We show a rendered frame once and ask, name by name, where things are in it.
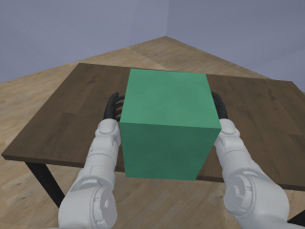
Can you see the right robot upper arm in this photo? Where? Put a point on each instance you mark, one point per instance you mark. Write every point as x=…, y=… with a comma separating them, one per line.
x=257, y=203

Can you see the right robot forearm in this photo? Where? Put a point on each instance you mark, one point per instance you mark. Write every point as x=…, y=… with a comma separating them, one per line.
x=233, y=156

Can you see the left robot forearm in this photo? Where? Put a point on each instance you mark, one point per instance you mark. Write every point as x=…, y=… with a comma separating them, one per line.
x=101, y=159

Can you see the robot left hand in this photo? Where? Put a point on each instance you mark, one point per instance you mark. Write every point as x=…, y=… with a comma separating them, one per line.
x=110, y=111

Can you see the table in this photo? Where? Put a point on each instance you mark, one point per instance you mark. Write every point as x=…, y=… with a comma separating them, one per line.
x=269, y=115

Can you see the robot right hand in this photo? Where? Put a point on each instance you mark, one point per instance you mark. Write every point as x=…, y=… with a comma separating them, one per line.
x=219, y=105

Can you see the left robot upper arm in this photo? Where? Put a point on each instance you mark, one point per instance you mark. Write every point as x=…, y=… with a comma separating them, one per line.
x=91, y=208

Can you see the carton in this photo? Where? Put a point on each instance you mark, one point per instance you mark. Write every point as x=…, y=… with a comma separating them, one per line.
x=168, y=124

